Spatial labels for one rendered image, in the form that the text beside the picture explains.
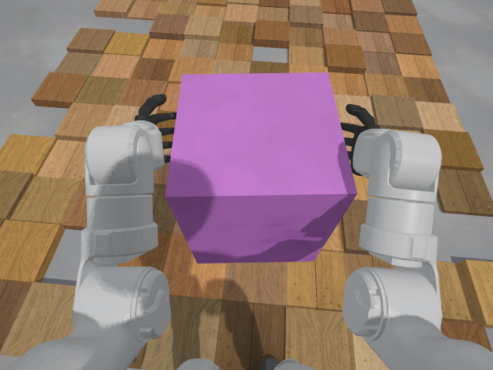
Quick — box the robot left forearm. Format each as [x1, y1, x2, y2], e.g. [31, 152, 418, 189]
[72, 120, 165, 327]

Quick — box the carton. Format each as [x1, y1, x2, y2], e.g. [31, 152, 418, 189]
[165, 72, 357, 264]

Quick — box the robot left upper arm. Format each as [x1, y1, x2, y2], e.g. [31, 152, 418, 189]
[4, 267, 171, 370]

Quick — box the robot right upper arm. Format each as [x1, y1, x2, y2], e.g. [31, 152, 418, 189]
[342, 267, 493, 370]

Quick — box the robot right shin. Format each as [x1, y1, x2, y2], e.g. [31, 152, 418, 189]
[276, 358, 298, 367]

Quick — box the left robot hand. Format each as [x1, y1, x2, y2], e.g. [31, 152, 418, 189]
[135, 94, 176, 163]

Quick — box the right robot hand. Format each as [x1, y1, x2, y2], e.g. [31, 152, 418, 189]
[340, 104, 380, 176]

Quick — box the robot right forearm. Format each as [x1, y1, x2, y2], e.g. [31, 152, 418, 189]
[353, 129, 442, 320]

